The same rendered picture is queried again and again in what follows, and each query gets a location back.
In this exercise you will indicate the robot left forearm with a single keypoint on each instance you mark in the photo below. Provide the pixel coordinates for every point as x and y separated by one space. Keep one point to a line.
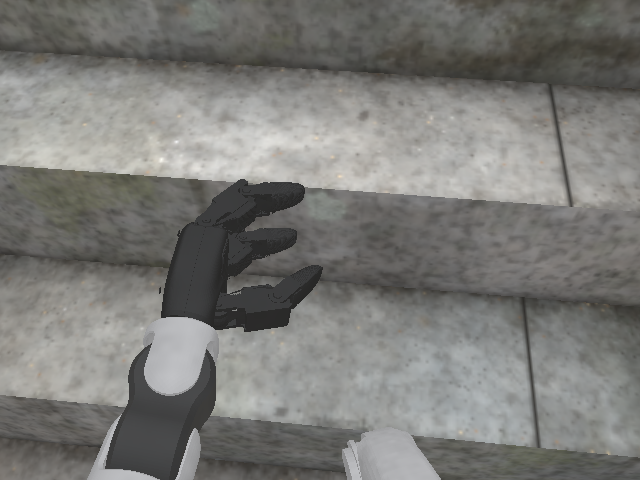
172 393

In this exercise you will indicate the left robot hand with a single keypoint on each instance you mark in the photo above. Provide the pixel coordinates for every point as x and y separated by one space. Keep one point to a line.
216 246

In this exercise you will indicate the robot right thigh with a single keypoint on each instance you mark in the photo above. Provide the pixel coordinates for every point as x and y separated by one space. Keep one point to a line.
386 454

